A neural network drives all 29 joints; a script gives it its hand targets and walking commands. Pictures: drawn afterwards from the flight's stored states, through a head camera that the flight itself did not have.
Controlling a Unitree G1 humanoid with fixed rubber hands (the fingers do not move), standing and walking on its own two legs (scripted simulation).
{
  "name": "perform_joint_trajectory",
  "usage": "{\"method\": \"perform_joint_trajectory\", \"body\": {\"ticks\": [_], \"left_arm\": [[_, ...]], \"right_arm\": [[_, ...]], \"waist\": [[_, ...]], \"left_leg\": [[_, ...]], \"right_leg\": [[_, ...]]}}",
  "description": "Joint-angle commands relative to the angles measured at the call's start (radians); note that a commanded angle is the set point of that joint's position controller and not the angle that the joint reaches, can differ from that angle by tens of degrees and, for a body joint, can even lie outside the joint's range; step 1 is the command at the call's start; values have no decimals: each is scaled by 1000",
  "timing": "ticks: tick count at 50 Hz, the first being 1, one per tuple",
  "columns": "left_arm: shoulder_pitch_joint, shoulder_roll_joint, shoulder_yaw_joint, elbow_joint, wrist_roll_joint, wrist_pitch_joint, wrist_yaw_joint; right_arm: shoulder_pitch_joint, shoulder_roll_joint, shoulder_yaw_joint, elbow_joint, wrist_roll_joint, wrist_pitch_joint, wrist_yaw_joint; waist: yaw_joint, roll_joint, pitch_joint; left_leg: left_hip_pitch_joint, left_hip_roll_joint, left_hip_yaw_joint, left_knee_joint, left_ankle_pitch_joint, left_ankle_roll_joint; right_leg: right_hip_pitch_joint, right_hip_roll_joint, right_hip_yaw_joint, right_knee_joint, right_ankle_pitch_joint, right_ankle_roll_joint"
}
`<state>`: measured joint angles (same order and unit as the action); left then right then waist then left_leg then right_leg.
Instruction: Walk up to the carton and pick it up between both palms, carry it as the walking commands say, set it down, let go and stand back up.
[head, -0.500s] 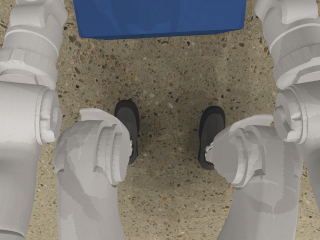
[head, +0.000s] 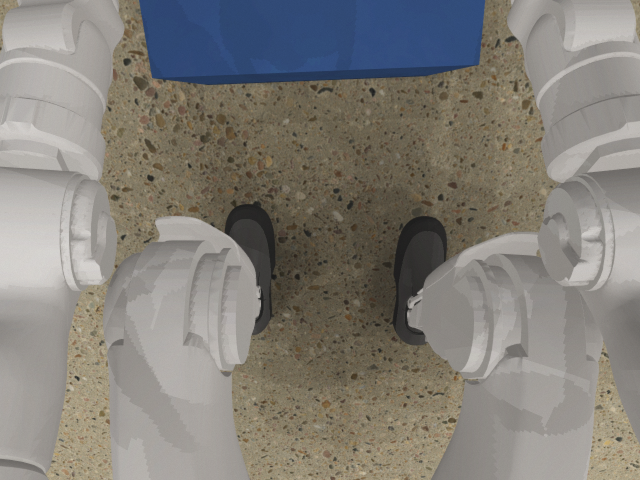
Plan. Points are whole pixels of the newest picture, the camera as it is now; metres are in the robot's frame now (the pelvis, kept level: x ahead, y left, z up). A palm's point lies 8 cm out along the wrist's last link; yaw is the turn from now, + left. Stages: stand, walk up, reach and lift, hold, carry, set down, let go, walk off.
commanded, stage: reach and lift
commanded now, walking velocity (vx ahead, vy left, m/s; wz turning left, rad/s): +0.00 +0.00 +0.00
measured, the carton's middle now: out of the picture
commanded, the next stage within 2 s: none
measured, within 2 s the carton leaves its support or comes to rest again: leaves its support in 0.18 s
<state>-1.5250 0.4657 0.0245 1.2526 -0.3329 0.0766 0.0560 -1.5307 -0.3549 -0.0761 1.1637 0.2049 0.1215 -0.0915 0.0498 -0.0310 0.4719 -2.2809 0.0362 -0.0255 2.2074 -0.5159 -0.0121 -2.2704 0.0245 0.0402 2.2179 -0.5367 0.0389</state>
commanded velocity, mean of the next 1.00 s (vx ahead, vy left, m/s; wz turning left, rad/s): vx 0.00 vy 0.00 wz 0.00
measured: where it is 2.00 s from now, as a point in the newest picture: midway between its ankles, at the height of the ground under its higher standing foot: (333, 295)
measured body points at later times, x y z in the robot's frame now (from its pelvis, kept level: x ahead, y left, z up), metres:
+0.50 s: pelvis -0.01 +0.00 +0.02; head +0.35 +0.04 +0.27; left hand +0.54 +0.25 -0.14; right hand +0.57 -0.12 -0.14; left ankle +0.13 +0.13 -0.32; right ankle +0.12 -0.13 -0.32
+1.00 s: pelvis -0.02 +0.00 +0.05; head +0.34 +0.04 +0.30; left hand +0.53 +0.24 -0.10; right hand +0.56 -0.13 -0.10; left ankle +0.13 +0.13 -0.32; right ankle +0.12 -0.13 -0.32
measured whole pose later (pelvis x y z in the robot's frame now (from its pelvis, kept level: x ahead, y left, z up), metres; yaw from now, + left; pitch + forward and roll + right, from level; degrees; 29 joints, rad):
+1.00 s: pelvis -0.02 +0.00 +0.05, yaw +0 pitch +27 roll -1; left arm -1.45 0.39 0.11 0.93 -0.19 0.27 0.23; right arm -1.42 -0.27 -0.24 0.85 0.08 0.29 -0.23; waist 0.06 -0.04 0.52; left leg -2.05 0.02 -0.03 2.08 -0.50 -0.01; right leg -2.03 0.02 0.03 2.09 -0.53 0.04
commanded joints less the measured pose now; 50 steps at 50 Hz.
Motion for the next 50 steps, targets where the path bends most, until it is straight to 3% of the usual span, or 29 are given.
{"method": "perform_joint_trajectory", "body": {"ticks": [1, 2, 4, 5, 6, 8, 12, 14, 17, 18, 21, 22, 23, 25, 26, 29, 30, 31, 32, 35, 38, 39, 41, 42, 43, 46, 47, 49, 50], "left_arm": [[-590, -763, -173, -355, -48, -23, -227], [-597, -773, -204, -365, -56, -20, -222], [-627, -784, -195, -410, -67, -23, -222], [-659, -787, -203, -430, -73, -21, -219], [-635, -802, -182, -357, -41, -7, -226], [-675, -813, -237, -460, -83, -6, -220], [-651, -880, -232, -461, -66, 15, -216], [-705, -877, -234, -504, -74, 13, -222], [-668, -884, -234, -511, -78, 24, -222], [-713, -886, -222, -489, -58, 25, -227], [-740, -904, -219, -535, -51, 40, -247], [-712, -905, -222, -526, -38, 44, -245], [-683, -957, -220, -468, -36, 57, -250], [-680, -944, -186, -478, -13, 62, -256], [-677, -979, -208, -532, -33, 68, -256], [-641, -1004, -186, -484, -9, 88, -261], [-637, -1015, -186, -501, 8, 91, -258], [-611, -1025, -190, -484, 24, 97, -254], [-613, -1039, -193, -497, 25, 102, -253], [-601, -1042, -188, -548, 31, 108, -259], [-591, -1064, -206, -576, 44, 123, -262], [-633, -1085, -228, -663, 38, 125, -255], [-618, -1043, -240, -625, 32, 133, -258], [-604, -1064, -239, -654, 41, 132, -260], [-576, -1078, -239, -589, 35, 139, -263], [-619, -1060, -220, -644, 45, 141, -267], [-624, -1067, -241, -675, 38, 139, -264], [-648, -1078, -250, -680, 37, 146, -260], [-619, -1100, -258, -698, 27, 149, -259]], "right_arm": [[-553, 772, 219, -265, 77, -34, 219], [-550, 771, 233, -295, 82, -37, 215], [-600, 819, 270, -344, 103, -36, 215], [-632, 815, 280, -364, 111, -39, 215], [-605, 816, 246, -298, 92, -30, 215], [-624, 819, 272, -356, 108, -22, 207], [-655, 839, 273, -396, 116, -12, 225], [-679, 857, 268, -400, 111, -9, 226], [-673, 854, 271, -422, 117, 5, 227], [-625, 863, 220, -331, 75, 14, 230], [-607, 901, 198, -363, 51, 32, 246], [-650, 910, 227, -406, 58, 39, 245], [-654, 879, 201, -380, 38, 41, 252], [-628, 941, 204, -376, 28, 52, 261], [-666, 902, 198, -446, 19, 49, 263], [-641, 909, 186, -435, -2, 58, 278], [-633, 925, 187, -457, -2, 59, 279], [-673, 918, 204, -472, 22, 62, 286], [-645, 932, 194, -459, -4, 66, 289], [-614, 954, 200, -459, -12, 81, 301], [-609, 959, 199, -472, -27, 88, 303], [-620, 981, 224, -542, -2, 87, 299], [-580, 1002, 241, -480, -2, 105, 295], [-608, 997, 240, -507, -1, 106, 300], [-596, 996, 240, -482, -11, 108, 299], [-618, 1014, 249, -529, 1, 112, 295], [-609, 1034, 278, -577, -3, 113, 289], [-668, 1015, 290, -578, 22, 116, 291], [-643, 1030, 306, -587, 18, 117, 287]], "waist": [[40, 11, -1342], [32, 13, -1387], [70, -23, -1481], [51, -34, -1517], [71, 4, -1468], [27, 15, -1612], [69, 43, -1608], [33, 11, -1629], [41, 44, -1663], [24, 51, -1585], [7, 55, -1634], [29, 45, -1648], [1, 77, -1619], [24, 21, -1629], [-12, 36, -1679], [-12, 23, -1637], [-11, 27, -1667], [33, 81, -1661], [-6, 31, -1664], [21, 32, -1745], [-1, 28, -1813], [39, 69, -1926], [13, 21, -1922], [39, 58, -1900], [14, 34, -1853], [47, 24, -1942], [28, -19, -1999], [57, 36, -2047], [45, -9, -2052]], "left_leg": [[605, -72, 83, -147, 338, 3], [631, -71, 86, -147, 358, -1], [621, -71, 100, -133, 390, 1], [654, -72, 88, -142, 385, 6], [625, -73, 95, -149, 334, 1], [742, -74, 99, -148, 396, -2], [762, -87, 111, -160, 379, -9], [745, -85, 101, -170, 351, 0], [786, -93, 124, -179, 337, -7], [756, -90, 116, -179, 303, -5], [739, -93, 116, -210, 243, -6], [747, -100, 125, -212, 264, -4], [738, -97, 121, -211, 244, -10], [703, -105, 133, -221, 221, -4], [756, -105, 111, -225, 272, -7], [760, -107, 109, -237, 263, -7], [785, -111, 105, -243, 266, -9], [785, -110, 119, -229, 276, -11], [805, -109, 98, -249, 277, -8], [822, -113, 124, -237, 297, -14], [870, -109, 109, -253, 305, -12], [927, -114, 132, -247, 348, -19], [894, -112, 122, -250, 296, -9], [898, -113, 126, -263, 309, -13], [875, -113, 128, -259, 299, -14], [902, -111, 136, -266, 297, -10], [930, -121, 135, -271, 327, -5], [959, -116, 135, -265, 334, -7], [956, -126, 127, -271, 344, -2]], "right_leg": [[566, 60, -106, -126, 277, -44], [576, 59, -112, -119, 302, -41], [629, 60, -93, -128, 347, -43], [642, 67, -109, -121, 337, -35], [611, 62, -109, -125, 279, -52], [680, 73, -117, -132, 331, -45], [609, 71, -126, -139, 281, -52], [645, 76, -128, -151, 281, -48], [647, 77, -128, -166, 263, -48], [584, 70, -130, -172, 223, -56], [645, 74, -129, -181, 211, -55], [648, 81, -126, -196, 211, -48], [615, 75, -129, -197, 188, -57], [649, 83, -136, -215, 178, -59], [641, 78, -142, -206, 212, -53], [594, 83, -155, -222, 199, -52], [594, 89, -161, -218, 203, -53], [549, 85, -142, -214, 189, -55], [568, 84, -164, -218, 196, -51], [587, 85, -149, -239, 206, -55], [603, 88, -152, -244, 210, -51], [670, 90, -140, -247, 257, -50], [688, 89, -142, -252, 219, -45], [683, 86, -132, -256, 225, -52], [648, 94, -138, -272, 202, -51], [733, 90, -135, -278, 233, -42], [766, 105, -152, -277, 257, -31], [756, 96, -130, -276, 248, -44], [777, 104, -134, -283, 252, -42]]}}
